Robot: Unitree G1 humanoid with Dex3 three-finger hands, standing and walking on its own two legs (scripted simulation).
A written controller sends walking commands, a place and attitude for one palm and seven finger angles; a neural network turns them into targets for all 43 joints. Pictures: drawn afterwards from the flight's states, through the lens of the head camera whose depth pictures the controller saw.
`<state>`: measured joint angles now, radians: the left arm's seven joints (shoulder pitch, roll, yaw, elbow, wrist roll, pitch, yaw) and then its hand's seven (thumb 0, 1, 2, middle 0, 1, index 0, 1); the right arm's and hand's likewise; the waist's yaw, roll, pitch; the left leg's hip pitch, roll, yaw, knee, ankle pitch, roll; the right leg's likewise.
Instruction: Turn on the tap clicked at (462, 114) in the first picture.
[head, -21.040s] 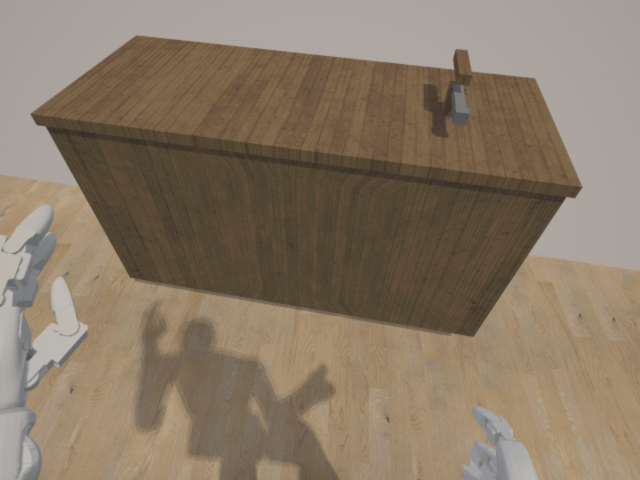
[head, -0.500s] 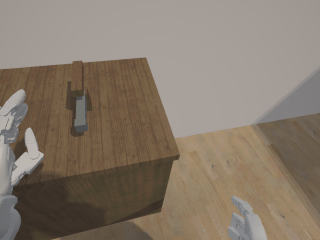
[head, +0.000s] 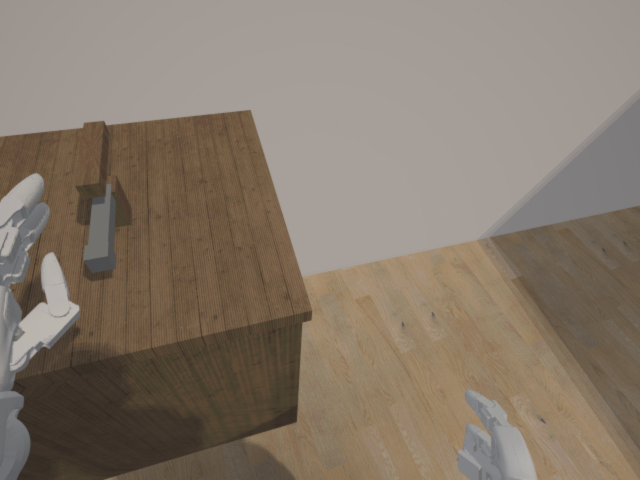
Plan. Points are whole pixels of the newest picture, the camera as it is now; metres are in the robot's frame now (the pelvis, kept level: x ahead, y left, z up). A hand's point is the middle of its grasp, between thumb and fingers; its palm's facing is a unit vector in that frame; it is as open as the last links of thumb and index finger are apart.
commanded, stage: come to a stop and stand still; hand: left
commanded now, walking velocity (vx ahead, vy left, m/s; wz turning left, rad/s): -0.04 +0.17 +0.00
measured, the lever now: (100, 257) +0.35 +0.32 +0.05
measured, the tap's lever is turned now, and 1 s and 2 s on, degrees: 0 0 0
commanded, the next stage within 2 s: look again from close up in 1.16 s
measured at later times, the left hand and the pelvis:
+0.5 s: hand (26, 324) +0.21 +0.27 +0.16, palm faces +0.40 -0.83 -0.38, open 7.4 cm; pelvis +0.00 +0.02 +0.00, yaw +1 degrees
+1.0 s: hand out of the picture +0.21 +0.31 +0.16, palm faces +0.39 -0.85 -0.36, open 7.4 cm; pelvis -0.01 +0.06 +0.00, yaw +1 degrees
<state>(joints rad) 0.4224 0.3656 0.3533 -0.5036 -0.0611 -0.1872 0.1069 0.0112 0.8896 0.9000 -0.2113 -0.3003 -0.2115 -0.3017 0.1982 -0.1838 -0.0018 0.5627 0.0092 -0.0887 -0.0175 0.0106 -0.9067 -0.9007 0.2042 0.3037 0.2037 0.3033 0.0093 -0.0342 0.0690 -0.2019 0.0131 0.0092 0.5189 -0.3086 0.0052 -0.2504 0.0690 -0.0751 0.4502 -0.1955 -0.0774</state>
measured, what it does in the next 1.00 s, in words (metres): shifts its weight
